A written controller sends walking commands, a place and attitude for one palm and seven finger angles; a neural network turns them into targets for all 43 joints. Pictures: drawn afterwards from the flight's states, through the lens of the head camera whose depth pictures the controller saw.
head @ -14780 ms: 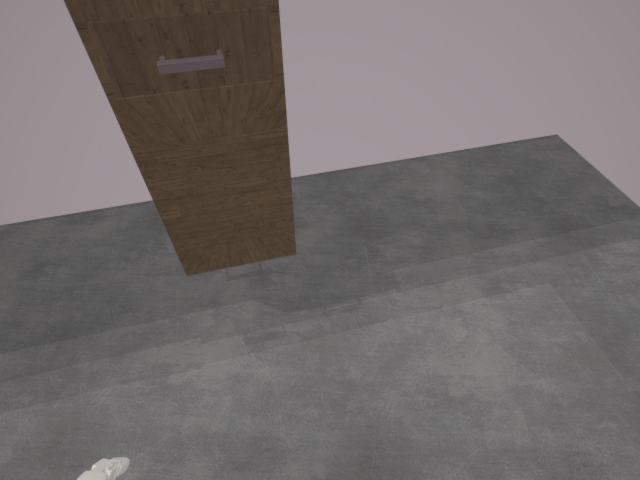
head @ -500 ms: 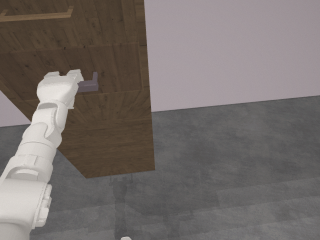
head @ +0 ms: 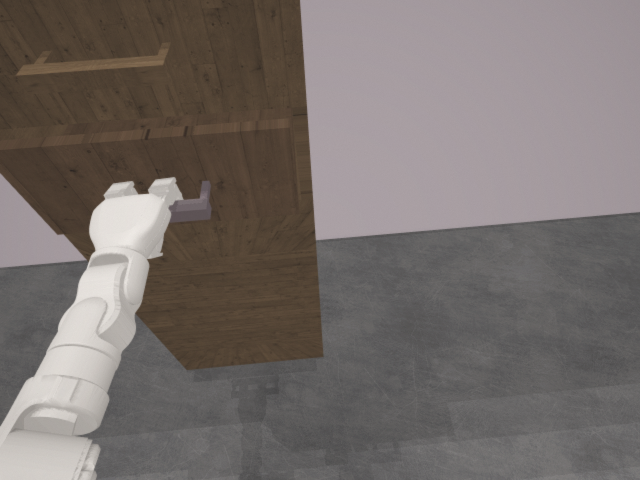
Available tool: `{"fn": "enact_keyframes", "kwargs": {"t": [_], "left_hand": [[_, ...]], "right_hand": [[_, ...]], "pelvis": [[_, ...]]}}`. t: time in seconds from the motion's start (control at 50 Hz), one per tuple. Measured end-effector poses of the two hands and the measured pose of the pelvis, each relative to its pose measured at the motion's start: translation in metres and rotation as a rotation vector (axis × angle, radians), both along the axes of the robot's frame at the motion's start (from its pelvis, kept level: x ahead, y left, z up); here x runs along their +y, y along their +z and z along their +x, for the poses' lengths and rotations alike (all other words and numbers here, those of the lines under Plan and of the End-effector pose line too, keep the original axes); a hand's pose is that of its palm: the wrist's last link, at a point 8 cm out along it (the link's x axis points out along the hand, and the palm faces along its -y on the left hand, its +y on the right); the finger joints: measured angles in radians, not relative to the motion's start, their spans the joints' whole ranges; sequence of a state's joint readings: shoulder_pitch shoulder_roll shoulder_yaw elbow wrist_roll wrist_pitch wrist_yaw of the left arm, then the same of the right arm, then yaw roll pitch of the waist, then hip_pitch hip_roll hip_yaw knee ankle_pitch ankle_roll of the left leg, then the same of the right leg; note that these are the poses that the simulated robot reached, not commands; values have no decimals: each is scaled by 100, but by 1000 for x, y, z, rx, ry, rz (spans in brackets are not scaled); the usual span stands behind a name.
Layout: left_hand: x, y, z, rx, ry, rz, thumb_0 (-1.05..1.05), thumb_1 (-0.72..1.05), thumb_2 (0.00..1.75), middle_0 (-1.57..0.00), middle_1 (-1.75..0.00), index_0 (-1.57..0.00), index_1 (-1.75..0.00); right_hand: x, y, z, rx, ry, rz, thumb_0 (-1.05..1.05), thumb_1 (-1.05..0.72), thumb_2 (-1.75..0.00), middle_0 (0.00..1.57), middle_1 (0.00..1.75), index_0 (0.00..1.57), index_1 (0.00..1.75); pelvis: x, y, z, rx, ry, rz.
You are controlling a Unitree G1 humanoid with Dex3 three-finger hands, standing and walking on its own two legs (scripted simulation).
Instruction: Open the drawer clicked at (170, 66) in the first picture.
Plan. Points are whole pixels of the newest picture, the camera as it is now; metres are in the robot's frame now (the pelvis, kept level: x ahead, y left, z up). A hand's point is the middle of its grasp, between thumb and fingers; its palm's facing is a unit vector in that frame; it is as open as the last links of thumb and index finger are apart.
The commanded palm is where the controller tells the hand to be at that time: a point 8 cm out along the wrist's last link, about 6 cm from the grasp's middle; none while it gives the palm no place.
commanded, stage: pull the drawer open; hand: left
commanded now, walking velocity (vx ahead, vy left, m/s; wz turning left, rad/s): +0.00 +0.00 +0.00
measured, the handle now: (157, 202) +0.47 +0.23 +0.08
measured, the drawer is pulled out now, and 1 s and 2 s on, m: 0.04 0.14 0.30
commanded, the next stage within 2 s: open the thumb to release the handle in 1.90 s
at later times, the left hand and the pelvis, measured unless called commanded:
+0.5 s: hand (145, 270) +0.37 +0.23 +0.06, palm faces -0.03 -0.05 -1.00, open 5.9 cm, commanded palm +0.35 +0.23 +0.12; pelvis -0.01 -0.02 +0.00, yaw +3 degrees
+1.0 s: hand (138, 312) +0.31 +0.22 +0.06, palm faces +0.03 -0.10 -0.99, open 5.9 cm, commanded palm +0.26 +0.23 +0.12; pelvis -0.01 +0.00 +0.00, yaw +0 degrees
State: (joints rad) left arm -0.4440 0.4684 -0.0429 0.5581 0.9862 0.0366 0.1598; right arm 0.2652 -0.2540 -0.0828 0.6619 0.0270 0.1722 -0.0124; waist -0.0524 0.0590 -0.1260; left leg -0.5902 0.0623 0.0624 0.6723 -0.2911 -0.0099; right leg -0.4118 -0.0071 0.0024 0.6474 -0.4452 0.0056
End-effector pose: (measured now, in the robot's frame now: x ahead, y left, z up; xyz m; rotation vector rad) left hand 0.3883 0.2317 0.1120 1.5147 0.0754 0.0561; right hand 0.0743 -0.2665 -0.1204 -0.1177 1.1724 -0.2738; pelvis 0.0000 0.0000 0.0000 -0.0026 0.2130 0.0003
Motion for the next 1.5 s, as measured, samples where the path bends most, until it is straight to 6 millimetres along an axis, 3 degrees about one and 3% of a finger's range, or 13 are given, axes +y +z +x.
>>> {"fn": "enact_keyframes", "kwargs": {"t": [0.18,0.34,0.48,0.66,0.76,0.84,0.94,1.16,1.26,1.38,1.5], "left_hand": [[-2,1,-25,5,6,-7,1,73,79,-29,-133,-34,-128],[-3,1,-40,2,6,-8,1,72,80,-30,-133,-35,-128],[-4,2,-39,20,13,6,1,70,82,-32,-132,-35,-130],[-4,2,-39,22,5,6,1,70,82,-32,-133,-35,-131],[-4,0,-49,3,3,-8,2,72,80,-29,-134,-35,-129],[-4,-1,-63,-18,0,-26,2,73,80,-27,-134,-34,-128],[-6,-2,-85,-37,-2,-38,2,74,80,-26,-135,-34,-127],[-11,-1,-139,-32,22,-59,3,72,80,-27,-135,-36,-127],[-14,0,-162,-24,47,-70,4,71,80,-26,-135,-37,-128],[-18,1,-193,-12,65,-73,4,71,79,-26,-134,-38,-129],[-20,2,-220,-5,65,-72,4,71,79,-26,-133,-38,-129]], "right_hand": [[3,7,42,-105,59,4,1,-91,-90,20,30,20,30],[3,7,58,-129,115,-8,1,-91,-90,20,30,20,30],[-1,1,45,-103,113,-11,1,-91,-90,20,30,20,30],[-8,-6,6,-45,62,-12,1,-91,-90,20,30,20,30],[-11,-4,-9,-40,19,-6,1,-91,-90,20,30,20,30],[-11,0,-7,-58,10,-5,1,-91,-90,20,30,20,30],[-5,6,17,-118,39,-2,2,-91,-90,20,30,20,30],[30,30,110,-340,192,49,2,-91,-90,20,30,20,30],[46,41,141,-414,264,78,1,-91,-90,20,30,20,30],[55,45,155,-443,329,98,1,-91,-90,20,30,20,30],[50,37,148,-408,356,90,1,-91,-90,20,30,20,30]], "pelvis": [[-4,1,0,-28,10,6],[-10,0,-4,-48,34,9],[-15,-2,-13,-49,43,9],[-16,-3,-21,-46,30,8],[-14,-1,-20,-46,7,9],[-10,1,-16,-53,-5,10],[-6,2,-11,-64,-7,11],[-4,4,-3,-97,10,18],[-8,4,-2,-110,20,21],[-15,3,-2,-118,29,24],[-21,1,-5,-122,34,25]]}}
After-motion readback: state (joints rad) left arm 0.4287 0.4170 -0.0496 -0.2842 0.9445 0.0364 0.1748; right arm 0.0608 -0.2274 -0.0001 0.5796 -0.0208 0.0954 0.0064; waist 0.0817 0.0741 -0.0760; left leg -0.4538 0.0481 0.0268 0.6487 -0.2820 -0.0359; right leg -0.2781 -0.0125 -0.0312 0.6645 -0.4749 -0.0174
